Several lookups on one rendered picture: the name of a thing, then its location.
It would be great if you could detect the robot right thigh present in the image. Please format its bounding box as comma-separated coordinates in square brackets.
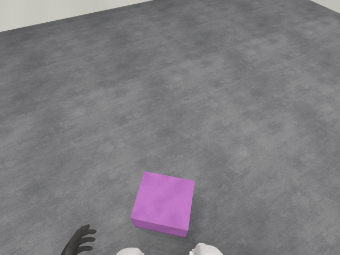
[189, 244, 223, 255]

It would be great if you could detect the carton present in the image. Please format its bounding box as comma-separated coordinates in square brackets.
[130, 171, 195, 238]

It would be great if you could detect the robot left hand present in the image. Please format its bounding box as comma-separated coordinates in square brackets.
[61, 224, 97, 255]

